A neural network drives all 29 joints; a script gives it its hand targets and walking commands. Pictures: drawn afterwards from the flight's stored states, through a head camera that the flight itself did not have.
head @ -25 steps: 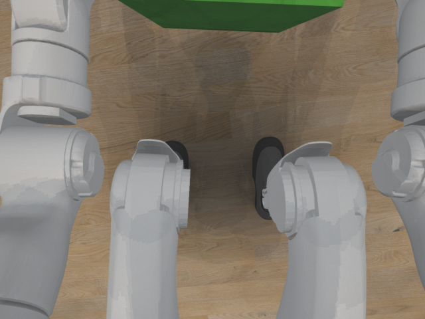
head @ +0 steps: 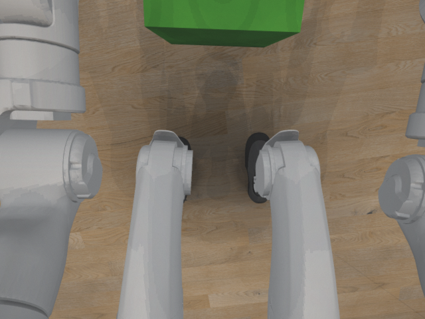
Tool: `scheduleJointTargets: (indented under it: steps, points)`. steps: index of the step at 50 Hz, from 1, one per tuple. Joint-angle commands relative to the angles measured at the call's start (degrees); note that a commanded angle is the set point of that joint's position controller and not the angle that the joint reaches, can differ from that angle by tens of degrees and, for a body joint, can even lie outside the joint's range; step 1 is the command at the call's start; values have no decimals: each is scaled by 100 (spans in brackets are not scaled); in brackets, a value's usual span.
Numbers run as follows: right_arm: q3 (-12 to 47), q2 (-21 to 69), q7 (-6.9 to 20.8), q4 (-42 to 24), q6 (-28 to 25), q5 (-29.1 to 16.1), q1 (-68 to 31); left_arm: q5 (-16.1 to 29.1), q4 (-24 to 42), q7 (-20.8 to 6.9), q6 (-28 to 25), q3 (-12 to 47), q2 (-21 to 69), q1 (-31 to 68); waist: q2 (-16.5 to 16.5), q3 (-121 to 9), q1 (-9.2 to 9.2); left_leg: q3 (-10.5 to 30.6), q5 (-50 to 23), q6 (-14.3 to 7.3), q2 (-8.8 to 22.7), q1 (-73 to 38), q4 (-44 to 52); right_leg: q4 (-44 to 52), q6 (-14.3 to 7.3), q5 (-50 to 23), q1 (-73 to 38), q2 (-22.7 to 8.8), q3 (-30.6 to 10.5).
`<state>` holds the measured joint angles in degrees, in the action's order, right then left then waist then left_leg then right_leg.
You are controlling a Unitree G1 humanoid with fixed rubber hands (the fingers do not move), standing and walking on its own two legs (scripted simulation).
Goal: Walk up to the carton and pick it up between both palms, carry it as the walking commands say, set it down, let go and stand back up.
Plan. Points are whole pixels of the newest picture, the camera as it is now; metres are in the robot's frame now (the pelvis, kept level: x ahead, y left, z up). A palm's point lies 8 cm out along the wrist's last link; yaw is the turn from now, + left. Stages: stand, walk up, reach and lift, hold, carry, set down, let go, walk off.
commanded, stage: set down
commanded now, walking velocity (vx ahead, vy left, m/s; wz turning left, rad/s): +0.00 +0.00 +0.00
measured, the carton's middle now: out of the picture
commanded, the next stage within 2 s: let go in 0.58 s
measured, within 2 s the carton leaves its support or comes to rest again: neither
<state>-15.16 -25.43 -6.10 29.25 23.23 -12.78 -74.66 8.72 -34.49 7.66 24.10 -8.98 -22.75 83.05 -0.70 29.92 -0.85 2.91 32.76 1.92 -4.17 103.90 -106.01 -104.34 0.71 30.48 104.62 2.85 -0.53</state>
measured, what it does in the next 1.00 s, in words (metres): rises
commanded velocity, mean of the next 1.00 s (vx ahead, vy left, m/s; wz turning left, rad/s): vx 0.00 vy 0.00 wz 0.00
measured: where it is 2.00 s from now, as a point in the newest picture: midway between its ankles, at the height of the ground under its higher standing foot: (217, 181)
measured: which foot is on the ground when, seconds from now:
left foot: down 0.00-1.00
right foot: down 0.00-1.00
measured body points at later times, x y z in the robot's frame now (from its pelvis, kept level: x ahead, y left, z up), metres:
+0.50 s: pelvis -0.01 +0.00 +0.11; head +0.36 +0.00 +0.36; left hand +0.59 +0.19 +0.01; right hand +0.59 -0.22 +0.03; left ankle +0.11 +0.12 -0.46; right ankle +0.12 -0.12 -0.46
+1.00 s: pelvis +0.02 +0.00 +0.18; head +0.33 +0.01 +0.49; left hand +0.45 +0.23 +0.06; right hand +0.44 -0.25 +0.07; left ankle +0.11 +0.12 -0.46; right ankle +0.12 -0.12 -0.46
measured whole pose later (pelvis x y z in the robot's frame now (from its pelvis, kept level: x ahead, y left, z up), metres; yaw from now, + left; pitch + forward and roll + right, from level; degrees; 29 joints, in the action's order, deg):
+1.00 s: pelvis +0.02 +0.00 +0.18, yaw +0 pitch +17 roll +0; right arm -13.5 -21.8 -0.3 12.3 25.1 -10.2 -37.1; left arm 8.4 -11.3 3.0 25.8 -6.7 -24.1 38.3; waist -0.9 29.6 -0.8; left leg 3.3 22.3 0.8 -2.9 61.3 -66.5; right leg -65.0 0.7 20.3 61.8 2.4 -2.2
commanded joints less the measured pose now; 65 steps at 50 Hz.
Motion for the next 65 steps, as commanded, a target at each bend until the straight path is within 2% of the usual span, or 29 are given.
scheduleJointTargets:
  steps: [1, 5, 7, 8, 10, 12, 19, 21, 26, 28, 30, 33, 36, 37, 39, 41, 42, 43, 46, 47, 49, 53, 56, 58, 59, 61, 62, 63, 65]
  points:
    - [198, -1173, 202, -1247, 183, -152, -2043, 166, 1702, -76, 182, -431, -1340, 1242, -165, -13293, 98, -831, -2391, 4, -191, -4543, 1908, 1651, 41, -2838, -5707, 204, 426]
    - [233, -1107, 239, -692, 349, -207, -1938, 249, 2093, -89, 294, -247, -1527, 1808, 69, -13458, -89, -798, -2144, 16, -128, -5025, 2250, 2025, -1, -2550, -5790, 171, 380]
    - [287, -972, 247, -193, 467, -118, -1956, 274, 1597, -128, 413, -234, -1482, 1786, -22, -13016, -140, -803, -1853, 14, -115, -4974, 2540, 2347, 17, -2209, -5776, 166, 392]
    - [157, -1121, 249, 11, 484, -34, -2000, 255, 1527, -152, 443, -212, -1493, 1872, 184, -12859, -233, -786, -1682, 26, -93, -5132, 2663, 2451, 2, -1968, -5587, 169, 423]
    - [188, -1009, 259, 149, 533, -39, -2175, 140, 1234, -184, 476, -320, -1560, 1842, 186, -12552, -49, -810, -1449, 3, -97, -5137, 2957, 2785, 34, -1661, -5661, 154, 366]
    - [69, -1084, 275, 239, 531, 131, -2208, 195, 1278, -210, 494, -159, -1426, 1982, 149, -12458, -357, -724, -1353, 30, -73, -5424, 3168, 3007, 14, -1557, -5657, 156, 469]
    - [130, -1177, 208, -504, 538, -88, -2653, 216, 1664, -260, 528, -242, -1675, 2071, 247, -13318, -61, -762, -2156, 26, -133, -6273, 3672, 3489, 11, -2349, -6670, 186, 319]
    - [26, -1312, 194, -598, 527, 15, -2522, 182, 1855, -245, 528, -335, -1735, 1947, 122, -13449, -155, -688, -2446, 35, -111, -6468, 3809, 3557, 42, -2702, -6811, 186, 377]
    - [199, -747, 303, 760, 371, 383, -1609, -100, 121, -438, 384, -326, -1181, 940, 117, -11650, -141, -616, -2327, 54, -85, -5844, 4290, 4023, 38, -2669, -6681, 119, 294]
    - [306, -387, 343, 836, 234, 358, -1249, -192, -10, -497, 243, -324, -1091, 615, 38, -11825, -90, -578, -2774, 61, -114, -6109, 4299, 4042, 80, -3043, -6831, 128, 284]
    - [342, -370, 405, 342, 41, 372, -1097, -323, -1, -566, 90, -374, -863, 169, -40, -12323, -6, -554, -3435, 56, -185, -6132, 4258, 3997, 57, -3888, -7304, 104, 239]
    - [106, -645, 413, 38, -117, 579, -632, -471, -146, -595, -8, -271, -587, -615, 127, -12659, -28, -563, -3880, 40, -196, -6289, 4307, 3994, 44, -4315, -7365, 52, 229]
    - [55, -887, 447, -927, -157, 972, -42, -619, 643, -488, -14, -374, -649, -1425, 65, -13646, -38, -476, -4347, 26, -185, -7087, 4344, 4060, 4, -4636, -8040, 120, 175]
    - [56, -1109, 445, -1664, -148, 1092, 390, -509, 1393, -432, -6, -209, -578, -2041, 48, -14595, -146, -394, -4783, 56, -166, -7849, 4268, 3958, -1, -4922, -8460, 196, 234]
    - [325, -971, 503, -2437, -78, 951, 1455, -443, 2828, -375, 3, -54, -649, -2585, 143, -15162, -7, -374, -5290, 80, -225, -8661, 4240, 3939, -64, -5290, -8796, 270, 187]
    - [703, -666, 503, -3252, 6, 628, 2741, -419, 3938, -307, 8, 24, -788, -3539, -8, -15573, 137, -467, -5184, 39, -301, -9066, 4356, 4069, -41, -5436, -9446, 336, 148]
    - [580, -594, 542, -2997, 64, 433, 2720, -298, 4028, -337, 20, 57, -750, -3207, 81, -14688, 55, -502, -4764, 18, -242, -8637, 4464, 4131, -41, -5020, -9062, 331, 131]
    - [665, -586, 568, -3088, 114, 215, 2160, -205, 4339, -388, 34, 31, -952, -2592, 124, -14082, 167, -471, -4606, -33, -259, -8607, 4547, 4185, -6, -4726, -8683, 323, 143]
    - [936, -291, 757, -3093, 95, 105, 2822, -26, 4556, -525, 9, 441, -520, -3235, 345, -12530, 13, -363, -4011, -62, -119, -8596, 4905, 4703, -38, -3788, -8187, 187, 76]
    - [1018, -214, 788, -3262, 89, 196, 3539, -42, 4631, -561, 33, 536, -381, -4150, 437, -12650, 9, -381, -3795, -60, -121, -8991, 5029, 4797, -35, -3620, -8500, 151, 133]
    - [1022, -238, 837, -3331, 4, 211, 3762, -24, 4294, -605, 9, 486, -291, -4623, 309, -11874, -11, -324, -3455, -42, -71, -8785, 5159, 4946, -7, -3263, -8427, 127, 192]
    - [951, 104, 935, -2035, -257, 789, 5364, -347, 2331, -772, -191, 432, 378, -6536, 101, -9408, 4, -304, -1946, -9, 25, -8086, 5780, 5526, 75, -1900, -8263, 21, 195]
    - [738, 208, 1064, -1173, -535, 1131, 5154, -711, 1194, -904, -436, 272, 562, -6462, 239, -6071, 33, -286, -358, 3, 141, -6951, 6477, 6143, 12, -248, -7055, -70, 267]
    - [779, 594, 1150, -621, -658, 1141, 5367, -981, 576, -974, -599, 248, 467, -6716, 367, -4315, 214, -323, 664, -92, 240, -6352, 6901, 6480, -7, 731, -6860, -97, 314]
    - [788, 697, 1187, -107, -681, 1255, 5735, -1062, 349, -980, -659, 293, 551, -6957, 516, -3837, 240, -332, 1115, -89, 323, -6096, 7130, 6541, -1, 886, -7051, -58, 363]
    - [1040, 970, 1260, 86, -840, 1286, 6480, -1003, 393, -1024, -908, 489, 819, -7505, 502, -3493, 139, -216, 1314, -183, 424, -6349, 7574, 6668, 39, 672, -7617, 52, 447]
    - [1092, 972, 1253, -9, -937, 1287, 6741, -955, 480, -1054, -1021, 555, 922, -7645, 507, -3496, 12, -219, 1167, -136, 432, -6554, 7707, 6744, 26, 430, -7867, 44, 448]
    - [1166, 849, 1271, -55, -1032, 1305, 6692, -968, 529, -1058, -1108, 606, 912, -7605, 655, -3566, 75, -246, 782, -71, 378, -6646, 7771, 6833, -24, 114, -8012, 69, 406]
    - [1236, 907, 1256, -297, -1323, 1260, 6827, -846, 1033, -1037, -1399, 643, 787, -7520, 403, -4112, 16, -257, -321, 5, 271, -7406, 7618, 6997, -39, -627, -8184, 33, 324]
